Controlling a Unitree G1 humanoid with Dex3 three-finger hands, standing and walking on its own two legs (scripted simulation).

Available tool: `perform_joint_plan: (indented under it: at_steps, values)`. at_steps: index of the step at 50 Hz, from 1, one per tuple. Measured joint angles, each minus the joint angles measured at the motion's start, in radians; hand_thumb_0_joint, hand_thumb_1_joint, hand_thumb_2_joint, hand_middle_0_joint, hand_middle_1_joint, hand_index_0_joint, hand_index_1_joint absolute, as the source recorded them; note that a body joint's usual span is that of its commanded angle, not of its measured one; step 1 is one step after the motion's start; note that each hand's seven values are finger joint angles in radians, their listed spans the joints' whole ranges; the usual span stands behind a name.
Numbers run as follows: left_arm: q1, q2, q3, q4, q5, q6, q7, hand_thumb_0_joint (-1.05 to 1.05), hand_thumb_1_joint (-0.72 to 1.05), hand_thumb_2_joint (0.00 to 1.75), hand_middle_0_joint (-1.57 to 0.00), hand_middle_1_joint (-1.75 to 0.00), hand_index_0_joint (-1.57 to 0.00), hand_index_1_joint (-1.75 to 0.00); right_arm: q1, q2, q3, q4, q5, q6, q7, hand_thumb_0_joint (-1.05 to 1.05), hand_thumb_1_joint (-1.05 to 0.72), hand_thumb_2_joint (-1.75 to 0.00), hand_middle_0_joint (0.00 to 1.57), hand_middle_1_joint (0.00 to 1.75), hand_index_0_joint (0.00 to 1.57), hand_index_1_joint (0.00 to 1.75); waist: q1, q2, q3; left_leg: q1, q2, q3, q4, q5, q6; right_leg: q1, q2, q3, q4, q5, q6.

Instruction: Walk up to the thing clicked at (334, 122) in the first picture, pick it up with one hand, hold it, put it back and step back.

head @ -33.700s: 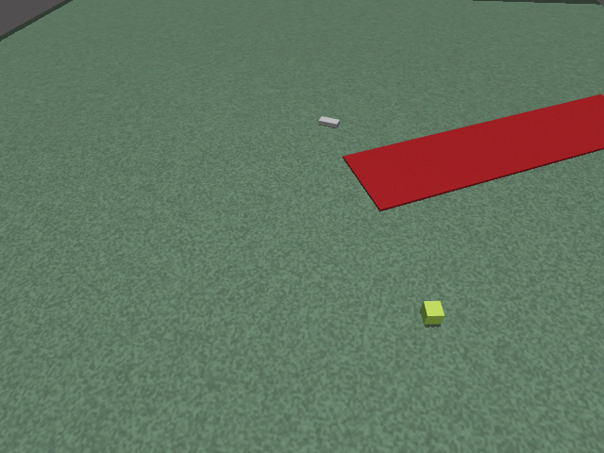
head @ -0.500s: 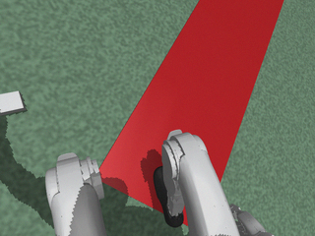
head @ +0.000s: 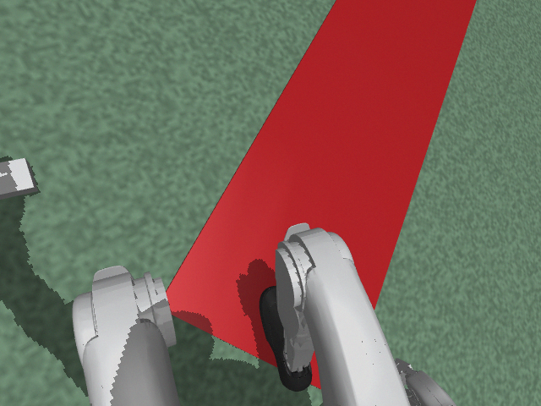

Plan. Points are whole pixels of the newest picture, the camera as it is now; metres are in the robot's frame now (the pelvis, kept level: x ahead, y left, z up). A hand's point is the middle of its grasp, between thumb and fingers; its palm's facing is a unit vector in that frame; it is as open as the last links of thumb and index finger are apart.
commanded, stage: approach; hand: left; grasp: from above
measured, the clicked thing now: out of the picture +0.47 +0.36 -0.31
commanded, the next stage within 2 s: rest palm in 0.52 s
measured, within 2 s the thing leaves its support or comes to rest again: neither
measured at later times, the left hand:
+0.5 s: hand out of the picture +0.44 +0.37 -0.19, palm faces -0.50 -0.13 -0.86, open 14.2 cm
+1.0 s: hand out of the picture +0.45 +0.35 -0.23, palm faces -0.43 -0.13 -0.89, open 14.2 cm
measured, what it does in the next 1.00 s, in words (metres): stands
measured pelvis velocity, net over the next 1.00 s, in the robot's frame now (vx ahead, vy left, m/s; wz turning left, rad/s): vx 0.00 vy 0.00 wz -0.03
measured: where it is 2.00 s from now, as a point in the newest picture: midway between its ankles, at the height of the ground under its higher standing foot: (224, 382)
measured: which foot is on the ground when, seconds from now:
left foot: down 0.00-1.00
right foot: down 0.00-1.00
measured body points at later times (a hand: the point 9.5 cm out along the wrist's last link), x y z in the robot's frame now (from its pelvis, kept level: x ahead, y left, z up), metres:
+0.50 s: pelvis +0.00 -0.01 +0.00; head +0.26 +0.09 +0.35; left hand +0.47 +0.38 -0.14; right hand +0.05 -0.27 -0.08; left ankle +0.07 +0.12 -0.29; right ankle +0.12 -0.15 -0.28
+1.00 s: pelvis +0.00 +0.00 -0.01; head +0.26 +0.14 +0.33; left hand +0.47 +0.35 -0.18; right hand +0.07 -0.26 -0.06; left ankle +0.07 +0.12 -0.29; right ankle +0.12 -0.14 -0.28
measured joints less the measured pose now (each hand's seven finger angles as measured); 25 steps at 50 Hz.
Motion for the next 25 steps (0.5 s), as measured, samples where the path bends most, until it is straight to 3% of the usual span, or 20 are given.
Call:
perform_joint_plan:
  at_steps: [4,7,11,17,20,25]
  values:
    - [-0.052,-0.018,-0.01,0.038,0.03,0.016,0.034,0.0,-0.54,1.01,-0.09,-1.09,-0.09,-1.08,0.007,0.0,0.01,-0.009,-0.007,-0.011,0.0,0.0,-0.9,-0.89,0.2,0.3,0.2,0.3,-0.035,-0.003,0.0,-0.008,-0.001,-0.004,0.003,0.001,-0.006,-0.011,-0.003,-0.004,0.004,0.005,-0.007]
    - [-0.079,-0.018,0.016,0.071,0.049,0.044,0.07,0.0,-0.53,1.0,-0.09,-1.09,-0.09,-1.08,0.015,-0.006,0.019,-0.024,-0.01,-0.018,0.002,0.0,-0.9,-0.89,0.2,0.3,0.2,0.3,-0.066,0.002,0.005,-0.015,0.0,-0.008,0.005,0.001,-0.01,-0.021,-0.003,-0.008,0.006,0.009,-0.005]
    - [-0.078,-0.017,0.058,0.083,0.048,0.101,0.103,0.0,-0.53,1.0,-0.09,-1.08,-0.09,-1.07,0.024,-0.019,0.036,-0.041,-0.005,-0.024,0.001,0.0,-0.9,-0.89,0.2,0.3,0.2,0.3,-0.092,0.019,0.018,-0.019,0.009,-0.011,0.005,-0.001,-0.01,-0.032,0.004,-0.009,0.003,0.016,0.007]
    - [-0.018,-0.017,0.101,0.039,-0.027,0.176,0.076,0.0,-0.54,1.0,-0.1,-1.05,-0.09,-1.04,0.04,-0.034,0.048,-0.051,0.017,-0.026,0.001,0.0,-0.9,-0.89,0.2,0.3,0.2,0.3,-0.085,0.046,0.033,-0.012,0.025,0.0,-0.004,-0.004,-0.005,-0.038,0.014,0.002,-0.004,0.024,0.026]
    - [0.016,-0.006,0.094,0.019,-0.078,0.188,0.024,0.0,-0.54,1.0,-0.1,-1.03,-0.09,-1.03,0.038,-0.034,0.048,-0.045,0.028,-0.023,-0.001,0.0,-0.9,-0.89,0.2,0.3,0.2,0.3,-0.069,0.05,0.034,-0.006,0.029,0.006,-0.009,-0.004,-0.005,-0.037,0.015,0.008,-0.005,0.024,0.031]
    - [0.04,0.021,0.059,-0.008,-0.129,0.159,-0.084,0.0,-0.55,1.01,-0.1,-1.03,-0.09,-1.03,0.024,-0.035,0.044,-0.04,0.031,-0.022,-0.014,0.01,-0.9,-0.89,0.2,0.3,0.2,0.3,-0.031,0.038,0.046,0.002,0.022,0.008,-0.01,-0.002,-0.007,-0.026,0.008,0.009,-0.001,0.018,0.025]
